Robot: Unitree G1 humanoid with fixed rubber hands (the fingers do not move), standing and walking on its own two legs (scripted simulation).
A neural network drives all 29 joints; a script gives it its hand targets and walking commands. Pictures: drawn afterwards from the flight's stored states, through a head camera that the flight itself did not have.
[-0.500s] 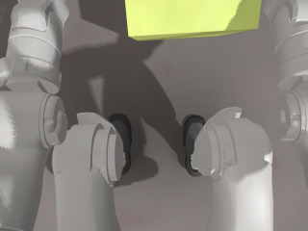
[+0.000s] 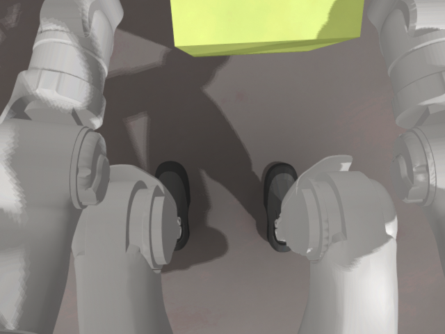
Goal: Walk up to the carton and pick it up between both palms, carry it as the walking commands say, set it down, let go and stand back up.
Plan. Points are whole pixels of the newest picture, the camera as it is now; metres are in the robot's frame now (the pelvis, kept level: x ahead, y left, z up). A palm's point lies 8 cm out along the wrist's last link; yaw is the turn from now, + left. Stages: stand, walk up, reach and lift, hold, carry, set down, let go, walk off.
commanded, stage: reach and lift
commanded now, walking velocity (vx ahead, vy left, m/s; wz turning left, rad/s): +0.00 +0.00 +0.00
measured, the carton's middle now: out of the picture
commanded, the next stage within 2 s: none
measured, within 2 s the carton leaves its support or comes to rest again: leaves its support in 1.06 s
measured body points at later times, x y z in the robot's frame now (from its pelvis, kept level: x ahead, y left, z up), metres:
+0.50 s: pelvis +0.00 +0.00 +0.00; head +0.39 +0.00 +0.22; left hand +0.58 +0.13 -0.19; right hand +0.57 -0.17 -0.19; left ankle +0.11 +0.13 -0.32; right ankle +0.10 -0.11 -0.32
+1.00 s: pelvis +0.01 +0.00 +0.00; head +0.38 -0.01 +0.23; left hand +0.57 +0.14 -0.19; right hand +0.57 -0.16 -0.19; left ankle +0.11 +0.13 -0.32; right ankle +0.10 -0.12 -0.32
